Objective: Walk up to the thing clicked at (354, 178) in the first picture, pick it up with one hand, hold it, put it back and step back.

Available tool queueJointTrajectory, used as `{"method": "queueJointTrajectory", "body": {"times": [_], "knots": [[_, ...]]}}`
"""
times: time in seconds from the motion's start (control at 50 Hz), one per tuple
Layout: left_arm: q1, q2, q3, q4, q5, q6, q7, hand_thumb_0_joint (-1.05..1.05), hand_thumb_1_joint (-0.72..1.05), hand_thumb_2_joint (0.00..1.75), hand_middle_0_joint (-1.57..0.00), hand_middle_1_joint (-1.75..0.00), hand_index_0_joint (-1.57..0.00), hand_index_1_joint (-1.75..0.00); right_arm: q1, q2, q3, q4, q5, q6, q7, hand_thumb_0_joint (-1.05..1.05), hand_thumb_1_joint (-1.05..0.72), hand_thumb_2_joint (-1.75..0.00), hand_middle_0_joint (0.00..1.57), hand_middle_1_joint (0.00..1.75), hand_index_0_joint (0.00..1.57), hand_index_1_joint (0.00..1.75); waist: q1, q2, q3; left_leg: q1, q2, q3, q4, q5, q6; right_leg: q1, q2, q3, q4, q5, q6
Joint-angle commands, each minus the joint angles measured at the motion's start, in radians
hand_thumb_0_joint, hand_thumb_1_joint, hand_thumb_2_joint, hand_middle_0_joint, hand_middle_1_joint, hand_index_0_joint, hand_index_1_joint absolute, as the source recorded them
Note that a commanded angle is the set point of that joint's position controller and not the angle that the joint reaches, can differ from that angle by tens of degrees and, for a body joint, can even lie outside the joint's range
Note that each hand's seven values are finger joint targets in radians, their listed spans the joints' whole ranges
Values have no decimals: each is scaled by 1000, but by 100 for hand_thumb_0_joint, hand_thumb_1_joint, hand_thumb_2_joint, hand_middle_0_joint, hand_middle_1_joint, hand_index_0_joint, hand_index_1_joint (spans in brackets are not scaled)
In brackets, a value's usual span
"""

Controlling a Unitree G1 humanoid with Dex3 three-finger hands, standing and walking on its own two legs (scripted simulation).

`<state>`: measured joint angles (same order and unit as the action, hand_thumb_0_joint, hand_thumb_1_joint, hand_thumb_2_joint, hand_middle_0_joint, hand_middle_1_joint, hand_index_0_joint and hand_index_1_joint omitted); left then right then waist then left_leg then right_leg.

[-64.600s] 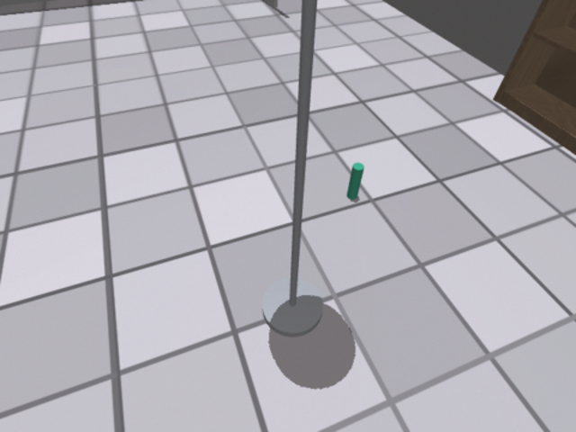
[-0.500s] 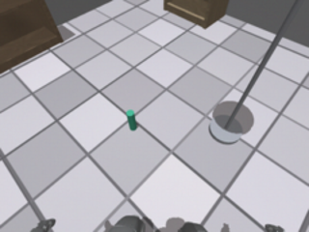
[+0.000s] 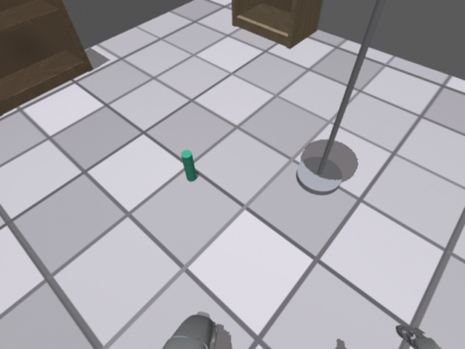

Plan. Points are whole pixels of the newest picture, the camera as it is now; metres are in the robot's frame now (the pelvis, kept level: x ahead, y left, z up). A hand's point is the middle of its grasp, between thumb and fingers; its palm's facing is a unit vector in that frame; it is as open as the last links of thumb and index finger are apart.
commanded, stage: step back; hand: left
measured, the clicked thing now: (189, 166) +1.00 +0.29 -0.66
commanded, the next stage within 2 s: stand in 1.08 s
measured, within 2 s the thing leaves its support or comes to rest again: neither
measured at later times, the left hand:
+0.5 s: hand out of the picture +0.01 +0.28 -0.14, palm faces +0.08 -0.92 -0.39, open 7.4 cm
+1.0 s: hand out of the picture +0.05 +0.29 -0.14, palm faces +0.10 -0.93 -0.35, open 7.4 cm
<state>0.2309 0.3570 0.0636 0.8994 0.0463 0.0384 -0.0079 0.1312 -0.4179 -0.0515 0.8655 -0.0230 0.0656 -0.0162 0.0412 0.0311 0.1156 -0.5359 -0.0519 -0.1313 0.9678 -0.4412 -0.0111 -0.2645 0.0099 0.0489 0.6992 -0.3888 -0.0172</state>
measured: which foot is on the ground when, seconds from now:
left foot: up 0.00-0.20, down 0.22-0.50, up 0.52-0.72, down 0.74-1.00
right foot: down 0.00-1.00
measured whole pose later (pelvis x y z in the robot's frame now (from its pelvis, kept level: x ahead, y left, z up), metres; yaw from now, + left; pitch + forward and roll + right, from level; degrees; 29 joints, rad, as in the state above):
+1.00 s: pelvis +0.01 +0.02 +0.01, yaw +5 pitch -2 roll -1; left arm 0.14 0.38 0.03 1.06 0.01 -0.02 -0.01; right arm 0.06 -0.32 -0.01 1.06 -0.02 -0.01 0.01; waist 0.03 -0.01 0.07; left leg -0.27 0.04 0.01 0.54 -0.24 -0.01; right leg -0.17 -0.02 0.00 0.51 -0.31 0.02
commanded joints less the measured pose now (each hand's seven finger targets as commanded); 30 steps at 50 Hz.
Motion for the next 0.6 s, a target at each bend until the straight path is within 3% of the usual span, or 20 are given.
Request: {"method": "queueJointTrajectory", "body": {"times": [0.0, 0.04, 0.1, 0.14, 0.18, 0.2, 0.22, 0.24, 0.26, 0.28, 0.3, 0.36, 0.4, 0.44, 0.46, 0.48, 0.5, 0.52, 0.54, 0.58], "knots": [[-145, 300, 89, -116, 5, -56, 34, 0, 90, 90, -20, -30, -20, -30, 43, -183, -53, -41, 7, -43, -7, 0, -90, -90, 20, 30, 20, 30, -42, -167, -49, 23, -21, -24, 198, 24, -11, -87, -241, 230, -303, 24, -173], [-95, 299, 91, -102, 9, -62, 31, 0, 90, 90, -20, -30, -20, -30, 45, -181, -52, -35, -3, -50, 4, 0, -90, -90, 20, 30, 20, 30, -7, -190, -67, -19, 12, 10, 56, 12, -17, 36, -216, 215, -308, -108, -157], [-40, 313, 96, -77, 8, -65, 24, 0, 90, 90, -20, -30, -20, -30, -7, -165, -50, -36, -17, -64, 20, 0, -90, -90, 20, 30, 20, 30, 41, -227, -53, 21, 44, 60, -191, -69, -15, 85, -265, 270, -347, -291, -174], [-48, 310, 85, -70, 0, -58, 15, 0, 90, 90, -20, -30, -20, -30, 22, -154, -52, -4, -14, -75, 24, 0, -90, -90, 20, 30, 20, 30, 28, -231, -48, 163, 36, 119, -343, -98, -4, 6, -266, 248, -351, -271, -166], [-80, 291, 64, -69, -7, -47, 10, 0, 90, 90, -20, -30, -20, -30, 107, -146, -60, 50, -8, -86, 24, 0, -90, -90, 20, 30, 20, 30, -27, -183, -67, 378, 1, 164, -532, 70, 26, -92, -211, 153, -291, -230, -118], [-56, 247, 46, -69, -6, -42, 7, 0, 90, 90, -20, -30, -20, -30, 138, -168, -70, 65, -16, -93, 20, 0, -90, -90, 20, 30, 20, 30, -48, -104, -80, 490, 31, 83, -586, 45, 43, -188, -169, 102, -187, -218, -92], [-96, 188, 26, -77, -23, -44, 3, 0, 90, 90, -20, -30, -20, -30, 148, -246, -83, 63, -24, -100, 16, 0, -90, -90, 20, 30, 20, 30, -74, 117, -87, 488, 245, -326, -698, -273, 128, -350, -57, 3, -17, -208, -11], [-161, 260, 54, -65, -24, -44, 10, 0, 90, 90, -20, -30, -20, -30, 145, -316, -95, 52, -20, -99, 18, 0, -90, -90, 20, 30, 20, 30, -102, 115, -31, 278, 380, -492, -796, -513, 237, -288, -30, -24, 168, -214, -5], [-138, 265, 54, -62, -23, -47, 7, 0, 90, 90, -20, -30, -20, -30, 88, -287, -86, 39, -19, -111, 18, 0, -90, -90, 20, 30, 20, 30, -64, 50, 12, 254, 375, -453, -792, -436, 243, -270, -48, 36, 219, -144, -10], [-107, 238, 48, -44, -30, -55, 2, 0, 90, 90, -20, -30, -20, -30, 57, -231, -68, 35, -21, -120, 14, 0, -90, -90, 20, 30, 20, 30, -41, 11, -3, 320, 320, -360, -744, -255, 217, -272, -61, 47, 196, -87, -6], [-96, 230, 46, -34, -29, -62, -1, 0, 90, 90, -20, -30, -20, -30, 56, -221, -65, 35, -24, -122, 13, 0, -90, -90, 20, 30, 20, 30, -38, 41, -16, 328, 295, -293, -723, -177, 197, -252, -68, 27, 161, -71, -7], [-55, 228, 51, 1, -25, -69, -11, 0, 90, 90, -20, -30, -20, -30, 52, -228, -73, 38, -27, -113, 21, 0, -90, -90, 20, 30, 20, 30, -53, 142, -44, 272, 259, -184, -701, -142, 184, -111, -37, -49, 37, -96, 5], [-26, 212, 52, 24, -22, -76, -6, 0, 90, 90, -20, -30, -20, -30, 32, -215, -68, 30, -21, -98, 25, 0, -90, -90, 20, 30, 20, 30, -29, 129, -50, 194, 236, -107, -639, -107, 164, 36, -5, -91, -136, -5, 0], [17, 208, 57, 48, -12, -87, 7, 0, 90, 90, -20, -30, -20, -30, 25, -157, -48, 28, -5, -84, 24, 0, -90, -90, 20, 30, 20, 30, 10, 57, -77, 100, 178, -25, -483, -53, 102, 218, 15, -79, -283, 74, -15], [34, 260, 71, 49, 0, -93, 16, 0, 90, 90, -20, -30, -20, -30, 24, -111, -33, 11, 3, -84, 23, 0, -90, -90, 20, 30, 20, 30, 23, -73, -82, -49, 102, 19, -328, -63, 59, 297, -103, 159, -346, -72, -64], [55, 346, 87, 50, 0, -96, 18, 0, 90, 90, -20, -30, -20, -30, 2, -99, -30, 4, 0, -84, 15, 0, -90, -90, 20, 30, 20, 30, 43, -214, -57, -113, -1, 75, -129, -134, 37, 216, -324, 478, -491, -343, -159], [-4, 367, 93, 20, -1, -99, 16, 0, 90, 90, -20, -30, -20, -30, 11, -161, -49, 19, -9, -85, 6, 0, -90, -90, 20, 30, 20, 30, 27, -147, 15, -66, 51, 3, -29, -140, 24, 68, -431, 558, -507, -362, -239], [-27, 338, 89, 7, -12, -104, 16, 0, 90, 90, -20, -30, -20, -30, 49, -176, -53, 32, -4, -90, 7, 0, -90, -90, 20, 30, 20, 30, 6, -91, 36, -67, 72, -18, -15, -86, 28, 69, -402, 493, -483, -289, -240], [-46, 305, 79, 3, -13, -110, 18, 0, 90, 90, -20, -30, -20, -30, 59, -163, -50, 46, 0, -96, 12, 0, -90, -90, 20, 30, 20, 30, -5, -72, 24, -61, 81, -24, -34, -40, 30, 97, -356, 400, -453, -145, -216], [-73, 284, 71, 7, -12, -115, 18, 0, 90, 90, -20, -30, -20, -30, 86, -139, -44, 67, 0, -104, 16, 0, -90, -90, 20, 30, 20, 30, -18, -131, -42, 55, 102, 14, -142, -11, 19, 71, -309, 250, -393, 92, -181]]}}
